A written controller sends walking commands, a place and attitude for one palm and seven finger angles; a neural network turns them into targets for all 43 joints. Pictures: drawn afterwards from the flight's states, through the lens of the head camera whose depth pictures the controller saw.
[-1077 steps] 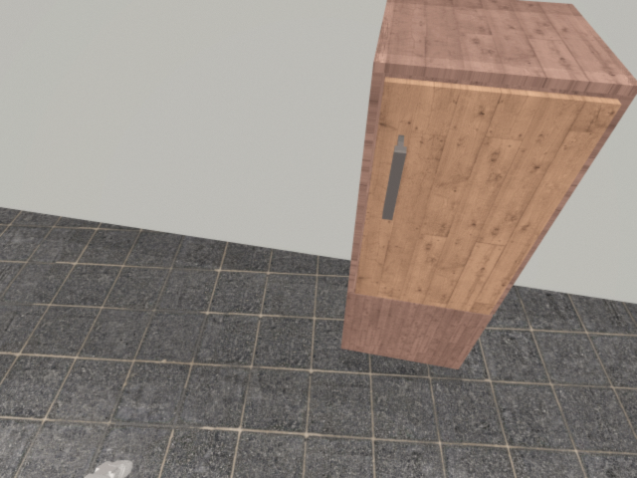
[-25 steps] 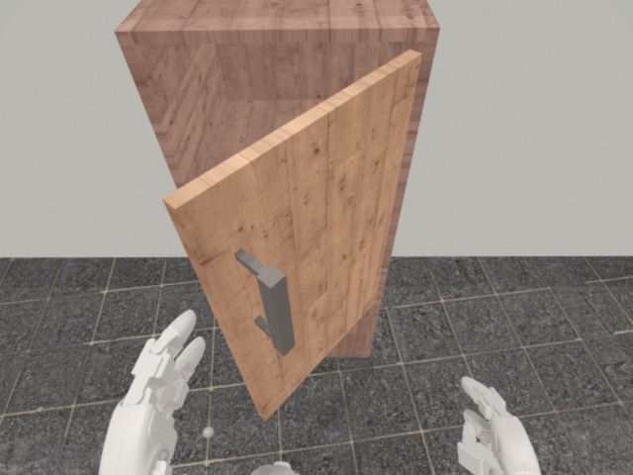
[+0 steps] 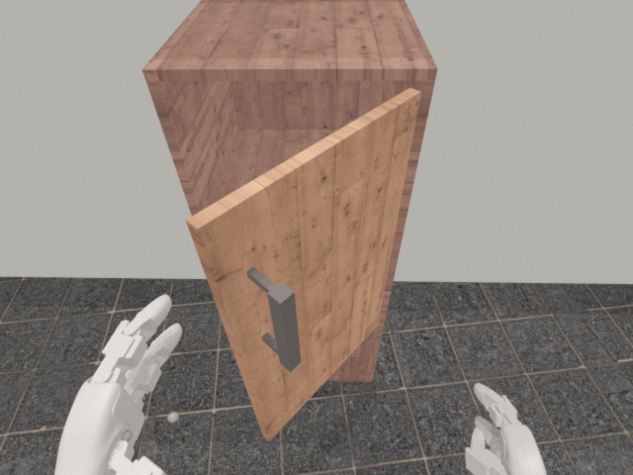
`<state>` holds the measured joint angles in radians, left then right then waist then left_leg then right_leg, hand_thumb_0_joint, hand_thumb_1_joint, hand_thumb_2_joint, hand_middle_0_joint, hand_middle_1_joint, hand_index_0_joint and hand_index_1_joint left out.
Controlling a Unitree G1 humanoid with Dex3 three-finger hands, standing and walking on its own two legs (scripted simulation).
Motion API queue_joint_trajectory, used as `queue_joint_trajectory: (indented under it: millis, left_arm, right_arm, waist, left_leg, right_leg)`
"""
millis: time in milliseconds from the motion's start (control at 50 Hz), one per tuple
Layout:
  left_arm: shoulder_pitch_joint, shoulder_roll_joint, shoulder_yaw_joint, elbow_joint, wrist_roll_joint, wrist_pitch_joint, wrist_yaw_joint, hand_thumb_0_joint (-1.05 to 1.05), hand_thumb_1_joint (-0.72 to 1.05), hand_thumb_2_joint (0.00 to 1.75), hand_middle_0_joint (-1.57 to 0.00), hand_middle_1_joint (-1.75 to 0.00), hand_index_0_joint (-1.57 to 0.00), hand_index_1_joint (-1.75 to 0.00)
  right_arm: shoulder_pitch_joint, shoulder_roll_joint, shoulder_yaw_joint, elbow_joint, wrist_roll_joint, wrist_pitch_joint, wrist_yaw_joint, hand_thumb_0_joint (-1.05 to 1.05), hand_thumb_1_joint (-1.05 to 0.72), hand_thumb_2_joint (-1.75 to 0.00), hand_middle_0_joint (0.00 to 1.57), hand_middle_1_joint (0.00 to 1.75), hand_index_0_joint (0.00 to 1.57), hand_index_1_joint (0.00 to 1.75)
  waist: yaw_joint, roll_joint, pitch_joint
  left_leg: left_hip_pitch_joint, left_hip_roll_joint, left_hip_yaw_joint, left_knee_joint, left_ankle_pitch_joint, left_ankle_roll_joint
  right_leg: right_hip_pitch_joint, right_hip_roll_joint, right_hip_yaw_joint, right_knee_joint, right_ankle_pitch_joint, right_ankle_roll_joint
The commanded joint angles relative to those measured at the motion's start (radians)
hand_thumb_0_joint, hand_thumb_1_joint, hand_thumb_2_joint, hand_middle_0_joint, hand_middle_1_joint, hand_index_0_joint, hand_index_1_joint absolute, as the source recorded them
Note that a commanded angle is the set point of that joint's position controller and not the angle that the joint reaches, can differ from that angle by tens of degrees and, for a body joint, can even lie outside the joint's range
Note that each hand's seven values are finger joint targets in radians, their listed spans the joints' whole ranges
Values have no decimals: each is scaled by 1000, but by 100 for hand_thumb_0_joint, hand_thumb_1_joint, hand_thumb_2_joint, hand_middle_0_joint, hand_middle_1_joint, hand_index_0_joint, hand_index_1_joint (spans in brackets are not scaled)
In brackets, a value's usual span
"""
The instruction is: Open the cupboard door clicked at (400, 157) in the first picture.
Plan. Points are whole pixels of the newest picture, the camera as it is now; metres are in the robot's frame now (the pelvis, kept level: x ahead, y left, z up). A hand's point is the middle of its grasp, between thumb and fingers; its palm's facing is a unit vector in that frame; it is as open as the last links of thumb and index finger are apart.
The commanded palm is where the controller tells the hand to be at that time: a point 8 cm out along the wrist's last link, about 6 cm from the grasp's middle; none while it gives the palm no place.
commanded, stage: draw the hand back to the body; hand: left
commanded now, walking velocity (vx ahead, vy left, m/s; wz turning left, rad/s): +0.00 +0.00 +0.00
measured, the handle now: (274, 321) +0.29 +0.08 +0.08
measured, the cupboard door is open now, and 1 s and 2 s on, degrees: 48 48 48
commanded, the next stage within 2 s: step back with the hand held close in 1.18 s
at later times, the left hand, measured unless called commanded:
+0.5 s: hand (55, 359) +0.18 +0.25 +0.16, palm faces +0.28 -0.89 -0.36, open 12.7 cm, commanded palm +0.14 +0.30 +0.19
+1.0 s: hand (6, 311) +0.20 +0.28 +0.21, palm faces +0.42 -0.82 -0.38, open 7.7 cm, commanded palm +0.15 +0.32 +0.23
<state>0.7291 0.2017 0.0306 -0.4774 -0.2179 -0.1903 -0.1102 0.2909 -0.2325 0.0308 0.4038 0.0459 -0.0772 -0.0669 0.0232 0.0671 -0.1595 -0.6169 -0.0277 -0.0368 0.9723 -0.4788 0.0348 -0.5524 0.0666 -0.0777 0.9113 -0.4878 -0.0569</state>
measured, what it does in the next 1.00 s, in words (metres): rises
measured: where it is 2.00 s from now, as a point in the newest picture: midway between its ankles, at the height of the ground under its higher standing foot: outside the picture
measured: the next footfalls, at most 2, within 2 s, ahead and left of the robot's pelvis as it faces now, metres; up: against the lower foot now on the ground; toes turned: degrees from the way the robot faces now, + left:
none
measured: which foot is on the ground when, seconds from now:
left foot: down 0.00-1.00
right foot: down 0.00-1.00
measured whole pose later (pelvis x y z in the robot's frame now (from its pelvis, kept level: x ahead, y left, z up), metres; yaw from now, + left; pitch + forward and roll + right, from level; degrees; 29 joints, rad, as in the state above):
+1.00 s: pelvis +0.01 +0.03 +0.06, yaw -2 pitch -4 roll -1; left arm 0.49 0.34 0.33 -0.41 -0.08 -0.05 0.11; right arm 0.21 -0.24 0.03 0.61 0.01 -0.08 -0.06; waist 0.06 0.06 0.01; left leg -0.13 -0.06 0.01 0.44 -0.25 0.07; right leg -0.09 0.03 0.00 0.41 -0.26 -0.01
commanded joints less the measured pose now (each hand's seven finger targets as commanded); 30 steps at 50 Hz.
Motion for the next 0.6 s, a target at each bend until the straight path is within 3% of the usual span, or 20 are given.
queue_joint_trajectory:
  millis: [0,40,80,100,120,140,160,200,300,440,580]
  left_arm:
    - [-17,107,105,-269,-37,-36,-5,0,-47,32,-15,-30,-15,-30]
    - [-27,123,131,-298,-50,-30,0,0,-40,34,-15,-30,-15,-30]
    - [-20,118,142,-300,-58,-20,-1,0,-32,37,-16,-30,-16,-30]
    - [-22,302,188,-334,99,23,100,0,-29,39,-16,-30,-16,-30]
    - [2,207,140,-335,105,51,139,0,-26,40,-16,-30,-16,-30]
    - [-1,202,138,-336,113,68,158,0,-22,42,-16,-30,-16,-30]
    - [24,148,97,-293,128,84,169,0,-18,43,-16,-30,-16,-30]
    - [-11,166,108,-295,144,100,189,0,-12,47,-16,-30,-16,-30]
    - [-83,221,170,-295,164,103,227,0,6,54,-17,-30,-17,-30]
    - [-185,263,240,-297,168,100,249,0,31,64,-18,-30,-18,-30]
    - [-218,282,320,-223,156,96,246,0,55,75,-19,-30,-19,-30]
  right_arm:
    - [-115,-83,-38,-185,8,-79,-10,0,-90,-90,20,30,20,30]
    - [-117,-84,-35,-178,7,-89,-8,0,-90,-90,20,30,20,30]
    - [-108,-84,-35,-170,10,-95,-6,0,-90,-90,20,30,20,30]
    - [-103,-80,-43,-168,-4,-74,-36,0,-90,-90,20,30,20,30]
    - [-100,-64,-31,-168,-12,-68,-44,0,-90,-90,20,30,20,30]
    - [-104,-68,-32,-163,-10,-69,-44,0,-90,-90,20,30,20,30]
    - [-101,-63,-26,-149,-11,-62,-42,0,-90,-90,20,30,20,30]
    - [-105,-72,-23,-140,-13,-48,-39,0,-90,-90,20,30,20,30]
    - [-131,-81,-15,-116,-21,-50,-44,0,-90,-90,20,30,20,30]
    - [-158,-94,-5,-62,-27,-78,-39,0,-90,-90,20,30,20,30]
    - [-175,-105,-19,-16,-35,-78,-22,0,-90,-90,20,30,20,30]
  waist:
    - [9,-29,-26]
    - [19,-2,-52]
    - [18,-19,-58]
    - [53,-41,-42]
    - [30,-23,-13]
    - [29,-50,-9]
    - [19,-29,41]
    - [17,-10,50]
    - [23,-45,57]
    - [33,60,77]
    - [39,1,94]
  left_leg:
    - [88,11,-21,-170,208,7]
    - [115,10,-27,-186,249,3]
    - [143,14,-30,-200,290,-3]
    - [150,36,-22,-233,292,-1]
    - [177,28,-17,-247,289,-1]
    - [185,31,-24,-253,294,-1]
    - [202,37,-21,-265,307,0]
    - [237,46,-33,-298,334,-1]
    - [304,58,-58,-393,303,-10]
    - [384,80,-107,-507,356,-48]
    - [443,92,-93,-568,453,-69]
  right_leg:
    - [60,-47,75,-211,233,43]
    - [88,-39,55,-197,278,36]
    - [91,-32,35,-193,319,35]
    - [116,-62,115,-263,321,22]
    - [124,-68,110,-287,309,21]
    - [130,-68,104,-297,306,21]
    - [121,-68,91,-298,306,24]
    - [135,-64,78,-311,305,25]
    - [198,-61,64,-357,255,23]
    - [292,-61,57,-401,272,18]
    - [365,-56,57,-456,324,22]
